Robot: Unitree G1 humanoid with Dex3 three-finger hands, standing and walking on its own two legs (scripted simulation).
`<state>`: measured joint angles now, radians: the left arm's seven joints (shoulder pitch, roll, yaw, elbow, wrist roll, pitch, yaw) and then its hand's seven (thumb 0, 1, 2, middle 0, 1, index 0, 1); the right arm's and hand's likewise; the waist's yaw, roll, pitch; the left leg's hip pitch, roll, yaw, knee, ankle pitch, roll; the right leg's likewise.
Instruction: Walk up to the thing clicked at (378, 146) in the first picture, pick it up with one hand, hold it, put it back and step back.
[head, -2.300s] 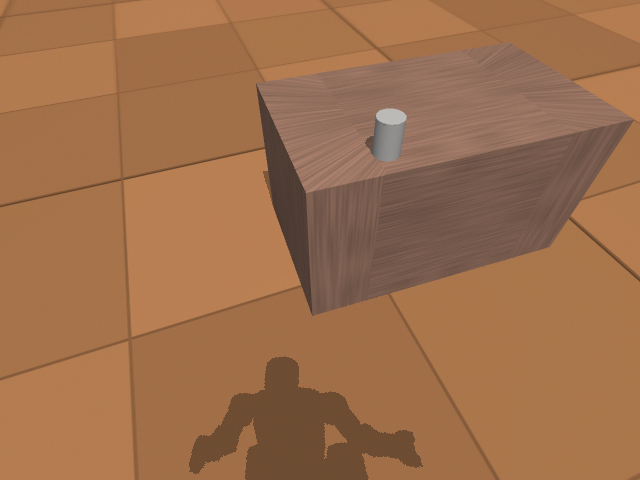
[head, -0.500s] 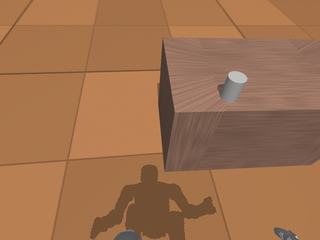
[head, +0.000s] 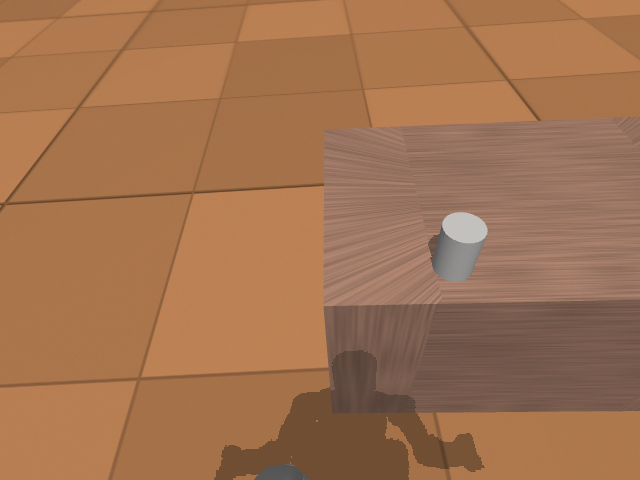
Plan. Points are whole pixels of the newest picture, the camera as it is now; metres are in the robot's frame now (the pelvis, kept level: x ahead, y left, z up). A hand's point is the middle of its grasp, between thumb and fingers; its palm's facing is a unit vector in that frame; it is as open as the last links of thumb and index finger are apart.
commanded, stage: walk up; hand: right
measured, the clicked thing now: (458, 247) +0.56 -0.20 -0.10
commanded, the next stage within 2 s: none
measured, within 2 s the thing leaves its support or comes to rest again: neither
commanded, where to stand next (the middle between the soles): +0.16 -0.01 m, yaw +3 degrees
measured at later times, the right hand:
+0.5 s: hand (558, 446) +0.23 -0.29 -0.14, palm faces -0.09 +0.91 -0.40, open 7.4 cm
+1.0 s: hand out of the picture +0.17 -0.28 -0.16, palm faces -0.07 +0.93 -0.36, open 7.4 cm
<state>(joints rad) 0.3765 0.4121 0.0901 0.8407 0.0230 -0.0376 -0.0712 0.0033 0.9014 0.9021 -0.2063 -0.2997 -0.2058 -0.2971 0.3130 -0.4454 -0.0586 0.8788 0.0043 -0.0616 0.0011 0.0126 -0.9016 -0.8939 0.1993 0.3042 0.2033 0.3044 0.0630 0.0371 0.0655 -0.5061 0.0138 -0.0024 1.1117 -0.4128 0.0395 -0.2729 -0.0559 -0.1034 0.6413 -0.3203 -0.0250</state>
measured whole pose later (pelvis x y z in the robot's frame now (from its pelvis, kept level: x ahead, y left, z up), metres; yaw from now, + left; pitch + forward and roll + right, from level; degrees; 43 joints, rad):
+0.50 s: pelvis +0.10 -0.04 -0.01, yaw +3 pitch -2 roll -1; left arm 0.22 0.40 0.04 0.86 -0.01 -0.03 -0.01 0.00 0.90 0.90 -0.21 -0.30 -0.21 -0.30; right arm 0.17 -0.38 -0.01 0.81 -0.01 -0.03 0.00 0.01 -0.90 -0.89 0.20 0.31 0.21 0.31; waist 0.00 -0.02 0.12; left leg -0.41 0.04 0.02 0.75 -0.30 0.01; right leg -0.35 -0.07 0.00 0.73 -0.34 -0.01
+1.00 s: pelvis +0.08 -0.03 -0.01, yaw +4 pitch -3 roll +0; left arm 0.14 0.40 0.01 1.01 0.00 -0.01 0.00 0.00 0.90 0.90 -0.21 -0.30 -0.21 -0.30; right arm 0.15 -0.36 -0.02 1.03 0.00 0.01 0.01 0.01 -0.90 -0.89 0.20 0.30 0.21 0.30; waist 0.00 -0.02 0.08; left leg -0.30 0.03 0.00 0.70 -0.35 -0.01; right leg -0.33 -0.08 0.02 0.67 -0.30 0.05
